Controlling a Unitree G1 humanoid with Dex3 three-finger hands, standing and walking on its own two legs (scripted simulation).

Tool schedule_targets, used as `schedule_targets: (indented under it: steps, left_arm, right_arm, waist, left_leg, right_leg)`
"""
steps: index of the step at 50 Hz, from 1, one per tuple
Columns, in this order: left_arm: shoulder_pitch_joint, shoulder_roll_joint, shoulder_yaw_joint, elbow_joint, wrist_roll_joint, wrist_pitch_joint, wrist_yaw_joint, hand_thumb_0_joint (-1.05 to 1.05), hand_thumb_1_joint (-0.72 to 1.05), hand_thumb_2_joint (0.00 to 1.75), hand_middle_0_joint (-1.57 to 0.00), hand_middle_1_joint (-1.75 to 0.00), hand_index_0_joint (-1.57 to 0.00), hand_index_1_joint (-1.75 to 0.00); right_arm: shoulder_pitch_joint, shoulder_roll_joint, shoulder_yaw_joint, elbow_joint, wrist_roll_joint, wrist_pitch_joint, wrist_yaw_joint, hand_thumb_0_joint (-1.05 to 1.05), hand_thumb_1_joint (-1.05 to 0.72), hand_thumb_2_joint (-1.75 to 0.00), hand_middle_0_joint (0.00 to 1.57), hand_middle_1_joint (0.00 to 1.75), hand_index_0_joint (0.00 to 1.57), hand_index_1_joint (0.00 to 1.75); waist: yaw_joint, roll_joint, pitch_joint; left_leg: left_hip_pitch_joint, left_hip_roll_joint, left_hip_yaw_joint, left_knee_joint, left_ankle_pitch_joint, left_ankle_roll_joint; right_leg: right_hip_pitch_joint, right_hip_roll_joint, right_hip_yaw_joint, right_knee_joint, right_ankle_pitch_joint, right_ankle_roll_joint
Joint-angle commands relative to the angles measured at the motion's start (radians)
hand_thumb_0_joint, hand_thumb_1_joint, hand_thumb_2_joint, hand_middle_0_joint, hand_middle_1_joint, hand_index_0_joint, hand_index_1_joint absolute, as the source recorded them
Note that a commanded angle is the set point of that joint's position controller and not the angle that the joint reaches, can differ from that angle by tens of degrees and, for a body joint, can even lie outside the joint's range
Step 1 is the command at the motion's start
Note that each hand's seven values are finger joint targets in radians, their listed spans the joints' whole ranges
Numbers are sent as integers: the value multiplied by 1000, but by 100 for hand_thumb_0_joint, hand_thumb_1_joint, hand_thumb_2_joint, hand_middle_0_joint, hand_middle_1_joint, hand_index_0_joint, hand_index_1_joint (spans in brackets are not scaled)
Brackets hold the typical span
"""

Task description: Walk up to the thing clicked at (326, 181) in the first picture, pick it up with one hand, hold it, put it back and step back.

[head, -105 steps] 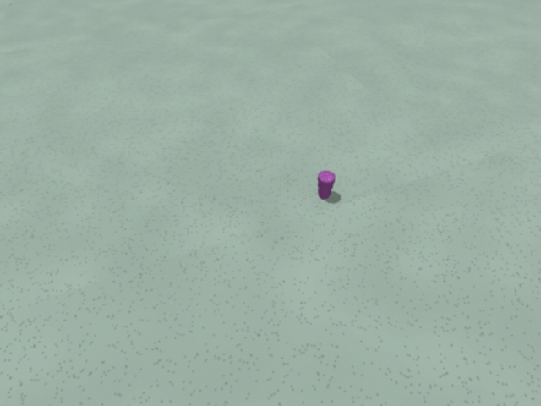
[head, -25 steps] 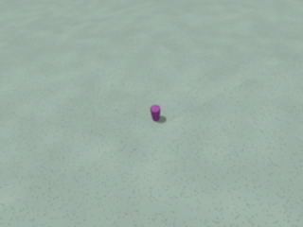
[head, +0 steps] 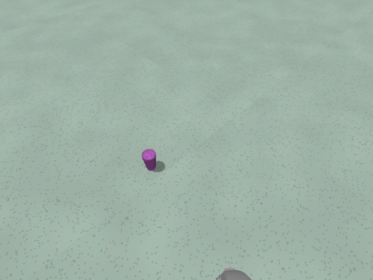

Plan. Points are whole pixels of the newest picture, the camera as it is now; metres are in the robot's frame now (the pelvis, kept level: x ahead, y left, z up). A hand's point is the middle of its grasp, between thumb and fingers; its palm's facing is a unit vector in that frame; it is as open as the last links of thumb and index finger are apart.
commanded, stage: walk up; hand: left
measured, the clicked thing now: (150, 160) +0.90 +0.20 -0.71
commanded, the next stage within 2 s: none
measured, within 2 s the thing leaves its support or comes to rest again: neither
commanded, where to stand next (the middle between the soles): +0.55 +0.00 m, yaw -1 degrees
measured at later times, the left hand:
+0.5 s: hand (77, 247) +0.26 +0.29 -0.15, palm faces -0.06 -0.93 -0.37, open 7.4 cm
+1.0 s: hand (103, 159) +0.51 +0.26 -0.13, palm faces -0.06 -0.91 -0.41, open 7.4 cm
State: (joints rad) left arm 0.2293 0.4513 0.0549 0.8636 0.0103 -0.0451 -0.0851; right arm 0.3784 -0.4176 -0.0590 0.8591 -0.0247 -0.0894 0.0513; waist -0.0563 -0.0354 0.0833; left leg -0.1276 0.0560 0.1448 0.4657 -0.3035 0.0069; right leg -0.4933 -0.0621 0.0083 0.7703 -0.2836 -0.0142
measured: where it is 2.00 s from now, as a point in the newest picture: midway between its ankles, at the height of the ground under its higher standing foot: (184, 228)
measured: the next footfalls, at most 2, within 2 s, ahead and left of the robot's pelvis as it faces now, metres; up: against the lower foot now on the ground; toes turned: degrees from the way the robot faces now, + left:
right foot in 0.10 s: +0.20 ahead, -0.14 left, +0.00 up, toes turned -4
left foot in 0.50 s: +0.36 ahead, +0.13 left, +0.00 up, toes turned +3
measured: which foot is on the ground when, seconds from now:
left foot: down 0.00-0.12, up 0.14-0.48, down 0.50-0.94, up 0.96-1.00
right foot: up 0.00-0.08, down 0.10-0.52, up 0.54-0.90, down 0.92-1.00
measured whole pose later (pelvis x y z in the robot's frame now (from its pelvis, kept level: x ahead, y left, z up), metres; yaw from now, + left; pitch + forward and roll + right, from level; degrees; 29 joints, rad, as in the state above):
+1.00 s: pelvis +0.40 -0.01 -0.02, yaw -1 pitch -3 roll +0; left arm 0.23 0.40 0.05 0.84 0.01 -0.08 -0.05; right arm 0.36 -0.42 -0.04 0.85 0.00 -0.03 0.03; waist -0.02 0.04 0.10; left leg -0.28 0.02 0.00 0.97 -0.50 0.03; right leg -0.37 -0.03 -0.06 0.64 -0.22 -0.03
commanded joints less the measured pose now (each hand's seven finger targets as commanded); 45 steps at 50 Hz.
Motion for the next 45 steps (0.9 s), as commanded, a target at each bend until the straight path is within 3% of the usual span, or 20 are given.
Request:
schedule_targets:
  steps: [1,4,5,6,7,10,12,20,22,24,25,26,27,29,30,32,36,40,43,45]
  left_arm:
    - [-35,136,48,-81,-1,-29,4,0,90,90,-20,-30,-20,-30]
    - [122,183,77,-25,0,-39,22,0,90,90,-20,-30,-20,-30]
    - [229,252,106,-5,4,-46,36,0,90,90,-20,-30,-20,-30]
    - [241,341,116,-37,-4,-55,48,0,90,90,-20,-30,-20,-30]
    - [175,342,109,-51,-18,-53,47,0,90,90,-20,-30,-20,-30]
    - [74,251,81,-72,-29,-50,61,0,90,90,-20,-30,-20,-30]
    - [46,237,72,-83,-15,-56,57,0,90,90,-20,-30,-20,-30]
    - [76,253,75,-107,-3,-67,51,0,90,90,-20,-30,-20,-30]
    - [44,255,67,-115,-5,-61,50,0,90,90,-20,-30,-20,-30]
    - [53,190,42,-118,3,-56,52,0,90,90,-20,-30,-20,-30]
    - [87,113,18,-122,-4,-57,53,0,90,90,-20,-30,-20,-30]
    - [114,126,25,-117,-18,-52,63,0,90,90,-20,-30,-20,-30]
    - [73,219,36,-100,-4,-45,78,0,90,90,-20,-30,-20,-30]
    - [106,207,36,-57,-19,-39,72,0,90,90,-20,-30,-20,-30]
    - [123,203,39,-39,-20,-38,65,0,90,90,-20,-30,-20,-30]
    - [167,185,40,-21,-14,-31,51,0,90,90,-20,-30,-20,-30]
    - [69,165,45,-55,0,-21,33,0,90,90,-20,-30,-20,-30]
    - [-1,139,46,-71,1,-26,25,0,90,90,-20,-30,-20,-30]
    - [42,126,52,-52,-1,-39,31,0,90,90,-20,-30,-20,-30]
    - [165,171,74,-14,4,-51,47,0,90,90,-20,-30,-20,-30]
  right_arm:
    - [-33,-276,-77,-91,15,-13,-16,0,-90,-90,20,30,20,30]
    - [-27,-226,-55,-102,17,3,-17,0,-90,-90,20,30,20,30]
    - [6,-162,-32,-118,19,1,-18,0,-90,-90,20,30,20,30]
    - [38,-139,-18,-129,29,9,-17,0,-90,-90,20,30,20,30]
    - [-21,-246,-47,-105,19,21,-29,0,-90,-90,20,30,20,30]
    - [-8,-224,-42,-63,31,27,-24,0,-90,-90,20,30,20,30]
    - [36,-215,-47,-37,21,31,-6,0,-90,-90,20,30,20,30]
    - [-107,-181,-61,-80,3,9,23,0,-90,-90,20,30,20,30]
    - [-74,-183,-69,-68,4,-2,23,0,-90,-90,20,30,20,30]
    - [76,-230,-92,-18,-1,-12,7,0,-90,-90,20,30,20,30]
    - [186,-301,-114,-5,-11,-19,-7,0,-90,-90,20,30,20,30]
    - [161,-369,-122,-43,3,-21,-11,0,-90,-90,20,30,20,30]
    - [102,-370,-124,-55,31,-14,-11,0,-90,-90,20,30,20,30]
    - [-1,-277,-87,-83,29,-13,-21,0,-90,-90,20,30,20,30]
    - [-18,-261,-78,-81,27,-15,-23,0,-90,-90,20,30,20,30]
    - [-36,-255,-71,-82,26,-19,-22,0,-90,-90,20,30,20,30]
    - [-8,-265,-72,-96,21,-19,-21,0,-90,-90,20,30,20,30]
    - [-1,-268,-73,-101,23,-10,-19,0,-90,-90,20,30,20,30]
    - [-32,-256,-65,-119,24,3,-19,0,-90,-90,20,30,20,30]
    - [-20,-196,-40,-131,30,10,-21,0,-90,-90,20,30,20,30]
  waist:
    - [25,171,-60]
    - [123,-5,-151]
    - [172,-187,-207]
    - [156,-284,-208]
    - [150,-129,-144]
    - [86,-67,-7]
    - [56,-114,0]
    - [88,-115,-24]
    - [42,-71,-42]
    - [-46,77,-120]
    - [-84,307,-173]
    - [-55,344,-137]
    - [-39,196,-103]
    - [26,96,-25]
    - [37,149,-10]
    - [54,214,-38]
    - [27,203,-9]
    - [17,181,-2]
    - [55,155,-47]
    - [120,12,-129]
  left_leg:
    - [-14,200,-132,-111,225,167]
    - [-139,123,-41,235,289,113]
    - [-310,54,-14,500,119,75]
    - [-516,-56,-63,677,-208,32]
    - [-528,12,-163,757,-225,32]
    - [-479,73,-212,662,-88,33]
    - [-401,68,-176,583,-31,18]
    - [-302,46,-101,220,66,-3]
    - [-133,13,-68,128,118,11]
    - [138,-32,-67,84,44,36]
    - [226,154,-361,-70,-151,96]
    - [253,381,-807,-244,-234,206]
    - [159,409,-815,-207,-190,273]
    - [24,290,-521,-184,-48,218]
    - [-11,245,-424,-184,23,184]
    - [-38,211,-316,-179,133,188]
    - [-28,218,-288,-206,138,230]
    - [-45,192,-244,-169,192,202]
    - [-93,175,-201,-39,292,172]
    - [-182,99,-131,219,317,118]
  right_leg:
    - [126,36,-71,-163,115,-14]
    - [477,88,-87,-274,110,-45]
    - [633,-50,138,-338,-63,-85]
    - [679,-334,660,-508,-203,-191]
    - [568,-362,694,-506,-239,-279]
    - [346,-224,368,-499,-92,-218]
    - [244,-168,243,-505,-31,-212]
    - [220,-175,156,-465,-53,-210]
    - [135,-166,122,-389,-35,-180]
    - [29,-94,49,-105,97,-126]
    - [-66,9,-42,242,69,-65]
    - [-264,137,-29,374,-243,-36]
    - [-253,56,78,455,-251,-45]
    - [-182,-1,106,402,-130,-42]
    - [-149,-26,84,336,-84,-41]
    - [-71,-33,27,253,-34,-15]
    - [-78,-43,-16,96,-9,8]
    - [7,-16,-56,-80,80,-5]
    - [199,35,-85,-188,120,-15]
    - [466,68,-72,-283,116,-43]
